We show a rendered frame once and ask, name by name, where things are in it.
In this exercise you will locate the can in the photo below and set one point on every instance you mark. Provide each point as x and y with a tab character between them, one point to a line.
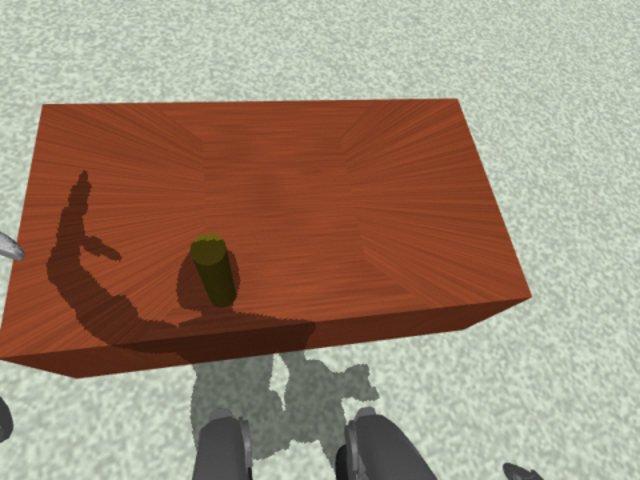
210	257

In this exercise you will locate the right robot hand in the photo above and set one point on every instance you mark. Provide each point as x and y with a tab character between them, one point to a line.
514	472

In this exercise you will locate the left robot hand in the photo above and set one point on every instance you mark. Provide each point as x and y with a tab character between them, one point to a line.
10	248

